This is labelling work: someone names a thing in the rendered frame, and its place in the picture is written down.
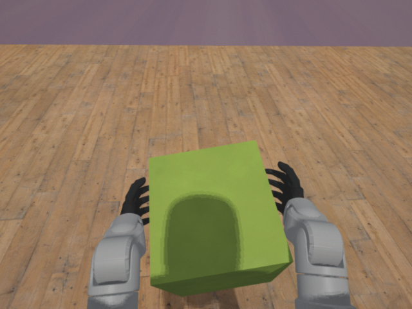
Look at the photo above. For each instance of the left robot forearm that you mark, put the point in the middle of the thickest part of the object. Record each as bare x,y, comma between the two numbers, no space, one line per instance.
115,265

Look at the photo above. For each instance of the carton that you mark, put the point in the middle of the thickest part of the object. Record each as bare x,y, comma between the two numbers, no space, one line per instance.
213,221

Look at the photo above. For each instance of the robot left hand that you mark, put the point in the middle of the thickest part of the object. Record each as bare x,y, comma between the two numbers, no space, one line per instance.
133,202

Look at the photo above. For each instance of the robot right hand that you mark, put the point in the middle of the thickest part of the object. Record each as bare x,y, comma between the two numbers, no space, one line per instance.
290,187

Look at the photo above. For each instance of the right robot forearm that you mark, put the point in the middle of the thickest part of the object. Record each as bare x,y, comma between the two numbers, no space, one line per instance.
319,257

